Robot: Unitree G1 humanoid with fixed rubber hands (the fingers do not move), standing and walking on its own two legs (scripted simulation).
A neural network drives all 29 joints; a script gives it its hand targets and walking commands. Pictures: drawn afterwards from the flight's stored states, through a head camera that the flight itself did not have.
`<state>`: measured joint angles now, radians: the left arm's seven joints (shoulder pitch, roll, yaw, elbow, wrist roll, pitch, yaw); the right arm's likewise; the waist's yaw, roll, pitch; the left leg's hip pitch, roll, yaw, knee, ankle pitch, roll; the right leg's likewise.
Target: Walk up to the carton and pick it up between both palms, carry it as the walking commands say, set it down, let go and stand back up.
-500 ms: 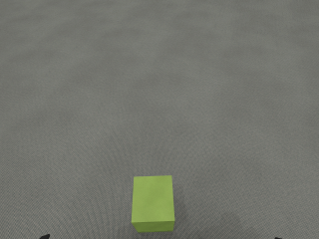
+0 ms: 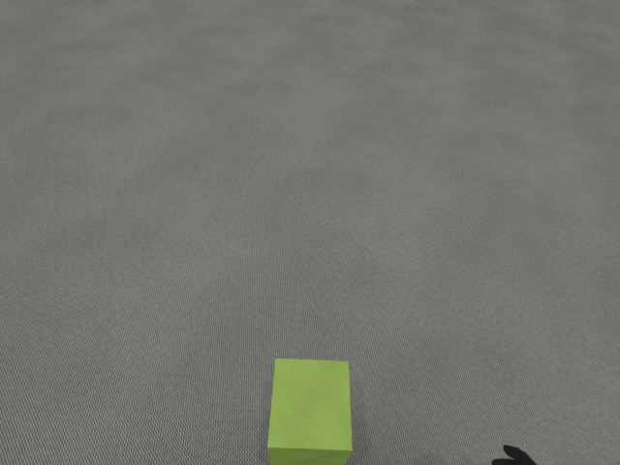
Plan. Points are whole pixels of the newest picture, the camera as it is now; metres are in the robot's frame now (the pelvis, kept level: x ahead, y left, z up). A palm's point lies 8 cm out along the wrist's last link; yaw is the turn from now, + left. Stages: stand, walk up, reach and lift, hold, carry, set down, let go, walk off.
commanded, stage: walk up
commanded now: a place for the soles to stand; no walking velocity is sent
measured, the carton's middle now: (308, 418) +0.38 -0.01 -0.63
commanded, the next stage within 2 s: reach and lift in 1.28 s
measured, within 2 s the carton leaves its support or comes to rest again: neither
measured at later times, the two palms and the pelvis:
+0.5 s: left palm out of the picture +0.06 +0.29 -0.10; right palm out of the picture +0.07 -0.32 -0.11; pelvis -0.01 -0.02 +0.01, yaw +0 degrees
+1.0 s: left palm out of the picture +0.08 +0.29 -0.10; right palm out of the picture +0.08 -0.31 -0.11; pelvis +0.00 -0.02 +0.01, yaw +0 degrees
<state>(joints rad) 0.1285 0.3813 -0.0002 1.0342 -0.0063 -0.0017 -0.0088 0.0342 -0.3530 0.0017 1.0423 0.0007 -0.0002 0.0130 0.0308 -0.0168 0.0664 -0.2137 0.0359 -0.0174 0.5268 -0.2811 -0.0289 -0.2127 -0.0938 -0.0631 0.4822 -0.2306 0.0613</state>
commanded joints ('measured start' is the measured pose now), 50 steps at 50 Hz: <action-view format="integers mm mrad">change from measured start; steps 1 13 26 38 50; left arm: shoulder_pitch -25 -70 -79 -82 -91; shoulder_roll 193 200 196 182 189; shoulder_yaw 42 48 65 67 73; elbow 0 39 28 29 12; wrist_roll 5 12 7 3 7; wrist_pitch -18 -30 -20 -11 -13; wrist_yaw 6 1 -1 0 2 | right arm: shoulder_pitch -87 -53 -17 1 12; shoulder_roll -230 -218 -222 -221 -227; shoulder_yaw -46 -37 -32 -33 -46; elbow -25 32 54 46 22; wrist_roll -3 -3 -13 -14 -12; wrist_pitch -20 -16 -17 -22 -5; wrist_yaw -9 0 0 -10 -3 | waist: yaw -10 -28 -23 -21 -24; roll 115 -19 0 43 -2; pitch -107 -108 -105 -109 -108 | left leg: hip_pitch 13 68 33 24 37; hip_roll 101 87 93 101 86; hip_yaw -91 -57 -42 -39 -41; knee -198 -214 -239 -238 -192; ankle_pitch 178 154 152 202 232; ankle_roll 53 32 22 25 36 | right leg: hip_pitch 88 66 88 120 93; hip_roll -40 -70 -68 -60 -61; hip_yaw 43 78 75 60 43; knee -107 -217 -211 -171 -164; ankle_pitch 144 66 42 138 122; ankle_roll -77 -77 -73 -76 -76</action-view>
